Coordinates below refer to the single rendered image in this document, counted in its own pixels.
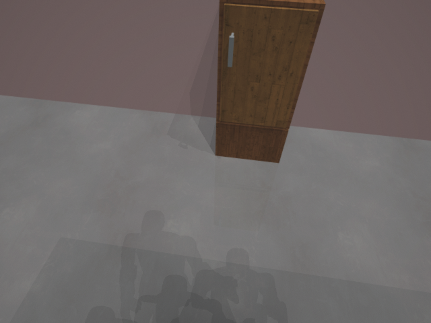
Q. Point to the handle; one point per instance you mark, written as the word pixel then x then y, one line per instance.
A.
pixel 230 50

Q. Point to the cupboard door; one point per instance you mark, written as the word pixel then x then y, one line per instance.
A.
pixel 270 48

